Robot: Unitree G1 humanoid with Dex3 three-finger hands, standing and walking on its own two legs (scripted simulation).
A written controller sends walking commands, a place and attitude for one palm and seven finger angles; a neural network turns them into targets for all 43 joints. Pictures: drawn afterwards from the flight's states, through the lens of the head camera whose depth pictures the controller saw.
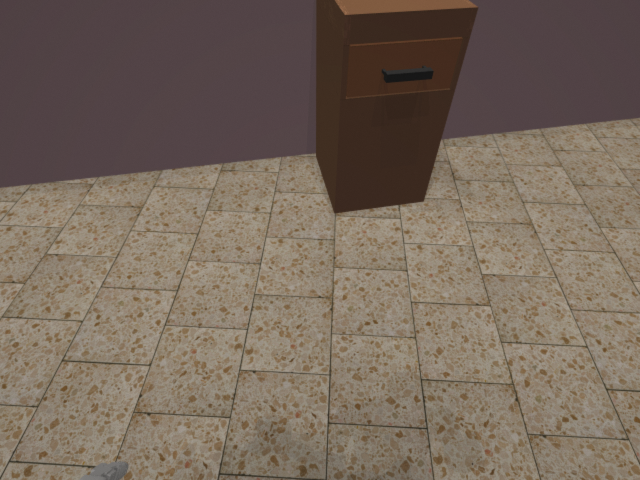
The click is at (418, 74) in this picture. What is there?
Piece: drawer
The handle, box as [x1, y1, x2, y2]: [382, 66, 433, 82]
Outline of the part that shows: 433,71 430,67 427,68 425,66 414,69 389,71 382,69 384,80 386,82 431,78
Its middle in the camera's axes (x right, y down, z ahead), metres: +0.29 -0.57 +1.31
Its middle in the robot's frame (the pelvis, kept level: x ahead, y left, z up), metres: +1.37 -0.22 -0.11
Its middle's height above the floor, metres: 0.66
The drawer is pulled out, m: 0.00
